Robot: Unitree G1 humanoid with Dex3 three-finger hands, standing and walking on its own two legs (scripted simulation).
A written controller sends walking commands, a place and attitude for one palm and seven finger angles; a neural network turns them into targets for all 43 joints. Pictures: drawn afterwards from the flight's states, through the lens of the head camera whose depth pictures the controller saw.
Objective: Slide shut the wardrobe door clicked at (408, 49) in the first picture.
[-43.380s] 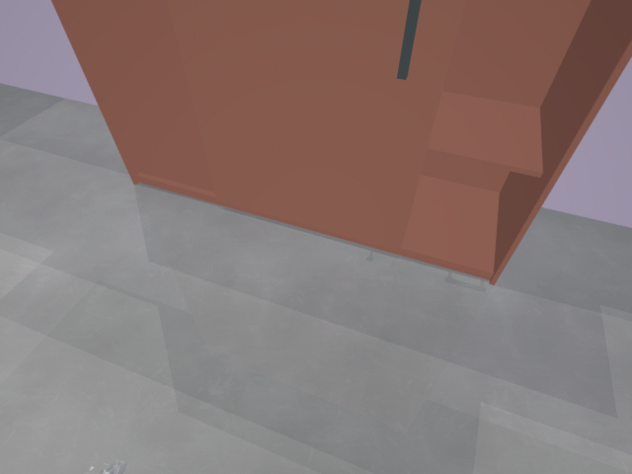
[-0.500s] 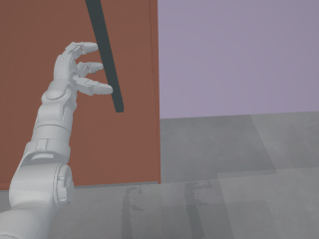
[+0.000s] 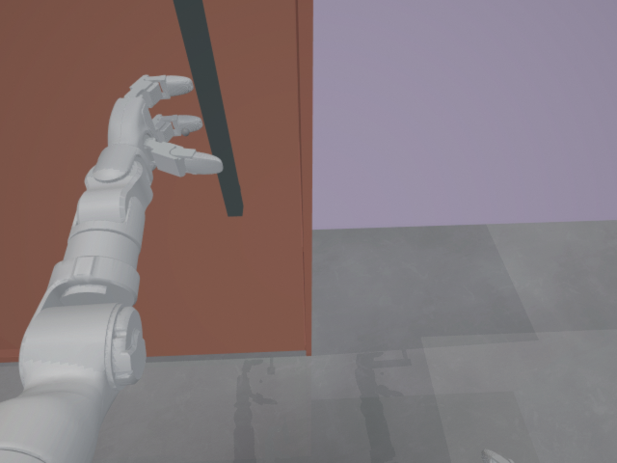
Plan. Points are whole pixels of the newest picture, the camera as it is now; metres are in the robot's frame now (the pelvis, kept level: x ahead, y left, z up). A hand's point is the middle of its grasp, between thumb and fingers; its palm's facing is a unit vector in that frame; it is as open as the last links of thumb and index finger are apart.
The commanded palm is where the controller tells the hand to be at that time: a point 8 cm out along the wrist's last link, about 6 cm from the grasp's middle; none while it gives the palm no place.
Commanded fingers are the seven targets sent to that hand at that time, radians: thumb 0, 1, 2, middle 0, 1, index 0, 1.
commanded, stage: feel for the door with the fingertips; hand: left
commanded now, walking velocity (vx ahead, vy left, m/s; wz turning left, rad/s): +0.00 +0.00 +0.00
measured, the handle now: (218, 120) +0.53 +0.13 +0.17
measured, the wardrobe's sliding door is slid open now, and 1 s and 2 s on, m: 0.00 0.00 0.00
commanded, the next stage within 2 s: slide the fingers in behind the handle in 0.02 s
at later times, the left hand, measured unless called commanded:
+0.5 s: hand (186, 134) +0.48 +0.16 +0.19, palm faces +0.04 -1.00 +0.01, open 13.9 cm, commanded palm +0.45 +0.20 +0.19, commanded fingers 0.00 -0.50 0.30 -0.30 -1.20 -0.30 -1.20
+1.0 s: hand (201, 138) +0.45 +0.13 +0.20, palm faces +0.06 -1.00 +0.01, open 14.3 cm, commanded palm +0.43 +0.18 +0.19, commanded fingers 0.00 -0.50 0.30 -0.30 -1.20 -0.30 -1.20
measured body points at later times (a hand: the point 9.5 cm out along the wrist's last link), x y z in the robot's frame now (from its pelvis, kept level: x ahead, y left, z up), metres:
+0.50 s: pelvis -0.01 +0.01 +0.00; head +0.02 +0.00 +0.45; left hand +0.47 +0.21 +0.19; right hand +0.03 -0.25 -0.12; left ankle -0.01 +0.12 -0.74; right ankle +0.01 -0.11 -0.74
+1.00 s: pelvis +0.00 +0.00 +0.00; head +0.01 -0.01 +0.45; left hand +0.45 +0.19 +0.20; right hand +0.11 -0.25 -0.11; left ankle -0.01 +0.12 -0.74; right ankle +0.01 -0.11 -0.74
